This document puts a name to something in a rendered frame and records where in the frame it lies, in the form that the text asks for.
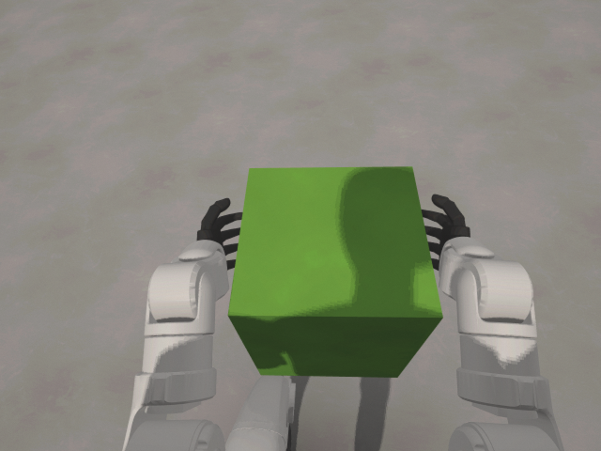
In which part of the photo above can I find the right robot hand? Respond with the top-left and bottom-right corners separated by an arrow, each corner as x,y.
422,194 -> 470,270

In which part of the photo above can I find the robot left upper arm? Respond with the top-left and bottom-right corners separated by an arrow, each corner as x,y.
126,419 -> 225,451

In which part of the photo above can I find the right robot forearm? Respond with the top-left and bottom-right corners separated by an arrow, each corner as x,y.
439,237 -> 564,451

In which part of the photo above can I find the robot right upper arm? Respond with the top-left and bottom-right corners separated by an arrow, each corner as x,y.
448,422 -> 560,451

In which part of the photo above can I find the left robot forearm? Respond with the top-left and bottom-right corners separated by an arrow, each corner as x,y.
122,240 -> 229,451

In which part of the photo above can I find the carton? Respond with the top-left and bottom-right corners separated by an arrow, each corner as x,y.
228,166 -> 443,378

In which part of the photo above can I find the robot left thigh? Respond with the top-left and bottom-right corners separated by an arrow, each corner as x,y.
225,375 -> 296,451

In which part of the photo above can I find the left robot hand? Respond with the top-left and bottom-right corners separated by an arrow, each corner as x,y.
197,198 -> 242,270

